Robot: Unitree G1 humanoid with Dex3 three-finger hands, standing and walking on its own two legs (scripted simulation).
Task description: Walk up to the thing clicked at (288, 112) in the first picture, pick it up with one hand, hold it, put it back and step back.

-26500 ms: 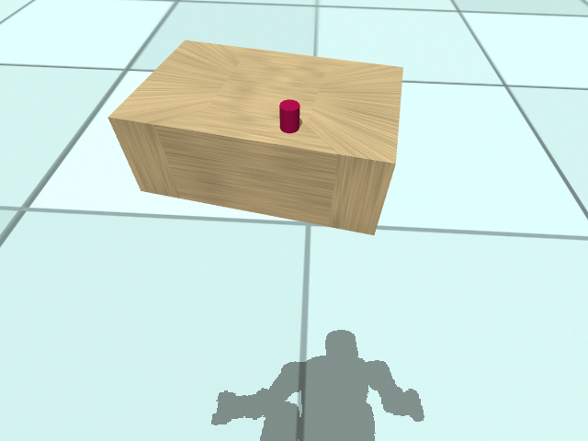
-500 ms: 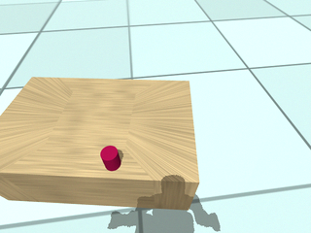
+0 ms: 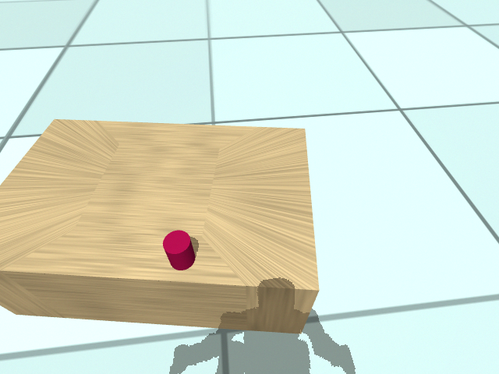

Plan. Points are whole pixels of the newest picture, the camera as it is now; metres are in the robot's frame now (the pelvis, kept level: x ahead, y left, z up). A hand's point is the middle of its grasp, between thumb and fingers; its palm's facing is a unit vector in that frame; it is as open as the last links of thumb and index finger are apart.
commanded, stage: stand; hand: left
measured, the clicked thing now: (179, 250) +0.49 +0.21 -0.31
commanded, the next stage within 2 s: step back in 1.34 s
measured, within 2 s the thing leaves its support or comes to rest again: neither
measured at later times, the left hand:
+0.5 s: hand out of the picture +0.10 +0.25 -0.15, palm faces +0.00 -0.94 -0.35, open 7.4 cm
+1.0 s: hand out of the picture +0.09 +0.25 -0.15, palm faces -0.02 -0.93 -0.36, open 7.4 cm
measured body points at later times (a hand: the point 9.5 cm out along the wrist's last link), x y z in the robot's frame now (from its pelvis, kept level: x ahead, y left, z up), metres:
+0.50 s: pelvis +0.02 +0.00 +0.00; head +0.03 -0.01 +0.45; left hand +0.10 +0.30 -0.13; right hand +0.10 -0.30 -0.14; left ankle +0.01 +0.15 -0.74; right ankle +0.03 -0.12 -0.74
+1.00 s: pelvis +0.02 +0.00 +0.00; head +0.03 -0.02 +0.45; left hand +0.09 +0.30 -0.12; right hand +0.07 -0.30 -0.14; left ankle +0.01 +0.15 -0.74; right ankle +0.03 -0.12 -0.74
